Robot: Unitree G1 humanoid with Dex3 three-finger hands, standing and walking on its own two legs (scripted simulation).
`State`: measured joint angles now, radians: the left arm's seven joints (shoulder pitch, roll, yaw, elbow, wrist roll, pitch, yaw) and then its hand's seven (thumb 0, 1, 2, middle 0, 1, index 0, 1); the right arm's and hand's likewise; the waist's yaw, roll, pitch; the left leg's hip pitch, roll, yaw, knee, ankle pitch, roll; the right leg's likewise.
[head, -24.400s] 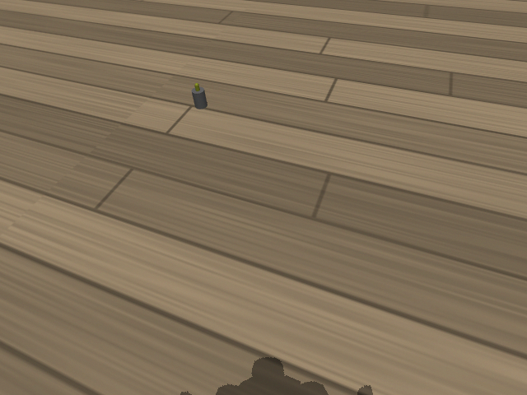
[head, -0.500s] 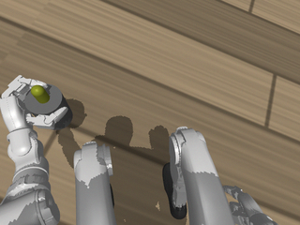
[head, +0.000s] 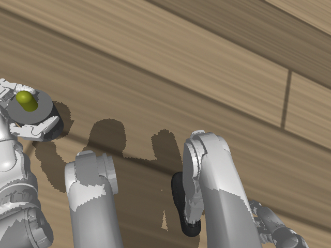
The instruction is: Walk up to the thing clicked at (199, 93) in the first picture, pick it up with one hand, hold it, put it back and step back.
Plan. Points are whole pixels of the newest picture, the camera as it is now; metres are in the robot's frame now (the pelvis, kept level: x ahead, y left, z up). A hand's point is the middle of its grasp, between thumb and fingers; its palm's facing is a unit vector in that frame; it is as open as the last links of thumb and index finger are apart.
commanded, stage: crouch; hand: left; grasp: from the side
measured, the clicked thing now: (36, 113) +0.44 +0.26 -0.12
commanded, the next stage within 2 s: lower in 0.14 s
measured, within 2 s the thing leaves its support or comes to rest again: neither
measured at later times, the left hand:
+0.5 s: hand (41, 115) +0.44 +0.26 -0.15, palm faces +0.28 -0.96 -0.04, open 9.3 cm
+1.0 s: hand (46, 117) +0.45 +0.26 -0.20, palm faces +0.30 -0.95 -0.04, open 9.3 cm
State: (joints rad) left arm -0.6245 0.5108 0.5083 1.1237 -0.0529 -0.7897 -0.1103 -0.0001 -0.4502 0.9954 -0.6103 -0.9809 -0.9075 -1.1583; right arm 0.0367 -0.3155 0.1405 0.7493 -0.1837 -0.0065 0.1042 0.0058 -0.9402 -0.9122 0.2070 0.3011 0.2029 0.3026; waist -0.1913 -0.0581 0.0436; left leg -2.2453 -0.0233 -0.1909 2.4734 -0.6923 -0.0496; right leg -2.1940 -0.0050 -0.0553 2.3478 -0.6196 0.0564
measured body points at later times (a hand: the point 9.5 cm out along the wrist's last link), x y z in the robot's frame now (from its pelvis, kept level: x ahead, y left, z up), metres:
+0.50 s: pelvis +0.00 +0.00 -0.02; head +0.23 +0.11 +0.35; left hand +0.42 +0.31 -0.14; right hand +0.11 -0.27 -0.10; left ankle +0.08 +0.13 -0.28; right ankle +0.12 -0.13 -0.28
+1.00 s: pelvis -0.01 +0.02 -0.03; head +0.25 +0.15 +0.31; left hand +0.43 +0.31 -0.19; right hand +0.11 -0.27 -0.08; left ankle +0.08 +0.13 -0.28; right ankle +0.12 -0.13 -0.28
